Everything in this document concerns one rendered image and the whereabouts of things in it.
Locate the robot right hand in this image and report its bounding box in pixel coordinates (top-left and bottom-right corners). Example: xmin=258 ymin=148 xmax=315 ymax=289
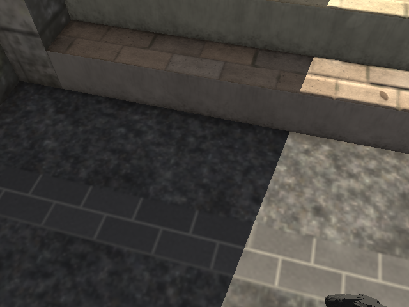
xmin=325 ymin=294 xmax=386 ymax=307

